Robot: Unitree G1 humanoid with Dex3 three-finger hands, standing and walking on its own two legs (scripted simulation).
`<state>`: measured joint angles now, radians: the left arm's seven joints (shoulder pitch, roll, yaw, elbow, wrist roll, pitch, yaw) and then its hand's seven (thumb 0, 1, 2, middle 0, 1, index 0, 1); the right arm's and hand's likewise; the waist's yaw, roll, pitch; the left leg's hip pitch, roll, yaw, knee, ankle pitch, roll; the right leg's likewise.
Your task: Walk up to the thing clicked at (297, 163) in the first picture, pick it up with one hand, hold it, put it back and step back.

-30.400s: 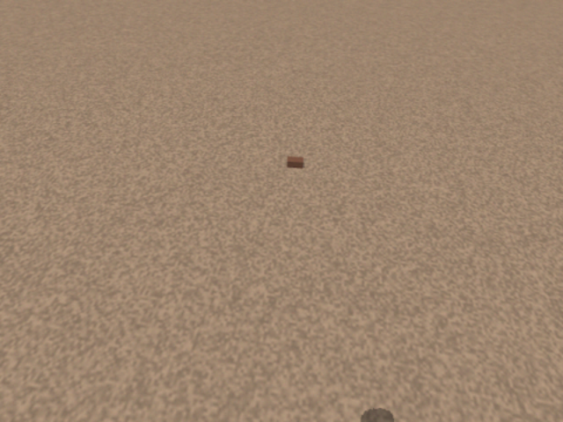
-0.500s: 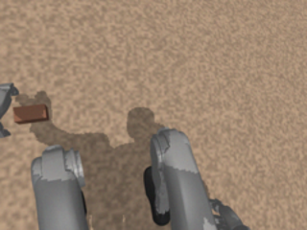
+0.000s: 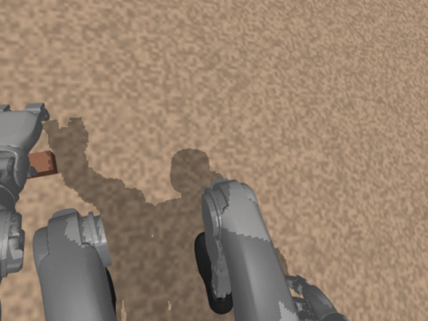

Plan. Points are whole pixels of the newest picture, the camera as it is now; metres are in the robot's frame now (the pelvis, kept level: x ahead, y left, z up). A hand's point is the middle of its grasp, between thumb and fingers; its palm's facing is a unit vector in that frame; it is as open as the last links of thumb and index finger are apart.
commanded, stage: approach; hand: left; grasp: from above
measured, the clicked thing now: (32, 165) +0.46 +0.27 -0.30
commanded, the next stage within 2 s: close in in 0.28 s
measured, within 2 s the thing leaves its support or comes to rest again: neither
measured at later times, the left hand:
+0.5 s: hand (3, 159) +0.44 +0.28 -0.18, palm faces -0.47 -0.07 -0.88, open 12.1 cm
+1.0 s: hand (22, 163) +0.45 +0.27 -0.24, palm faces -0.46 -0.11 -0.88, open 12.6 cm
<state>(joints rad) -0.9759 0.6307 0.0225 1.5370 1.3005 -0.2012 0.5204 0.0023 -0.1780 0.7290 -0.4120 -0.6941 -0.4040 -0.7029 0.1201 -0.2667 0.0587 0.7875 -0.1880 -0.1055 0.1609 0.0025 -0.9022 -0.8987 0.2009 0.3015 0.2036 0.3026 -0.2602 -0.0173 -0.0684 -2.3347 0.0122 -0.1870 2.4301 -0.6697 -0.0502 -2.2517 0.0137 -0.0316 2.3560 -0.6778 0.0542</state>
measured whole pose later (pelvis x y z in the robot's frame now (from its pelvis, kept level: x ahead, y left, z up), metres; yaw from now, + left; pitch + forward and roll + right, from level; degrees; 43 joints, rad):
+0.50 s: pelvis +0.00 +0.00 -0.01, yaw +0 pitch +32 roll -8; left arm -0.93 0.71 0.03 1.47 1.23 -0.25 0.43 0.00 -0.22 0.79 -0.39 -0.73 -0.37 -0.74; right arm 0.14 -0.28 0.06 0.80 -0.20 -0.11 0.17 0.00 -0.91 -0.90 0.20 0.30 0.20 0.30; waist -0.23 -0.02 -0.02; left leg -2.34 0.00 -0.21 2.47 -0.69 -0.06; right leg -2.26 0.02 -0.04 2.39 -0.69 0.06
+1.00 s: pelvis +0.00 +0.00 -0.03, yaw -3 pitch +29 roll -10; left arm -0.97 0.82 0.15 1.70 1.31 -0.24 0.60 0.00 -0.24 0.78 -0.33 -0.72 -0.32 -0.74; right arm 0.12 -0.30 0.14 0.79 -0.30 -0.17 0.23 0.00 -0.90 -0.90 0.20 0.30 0.20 0.30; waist -0.34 -0.07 0.07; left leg -2.37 0.00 -0.24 2.55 -0.70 -0.06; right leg -2.28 0.04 -0.06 2.44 -0.68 0.07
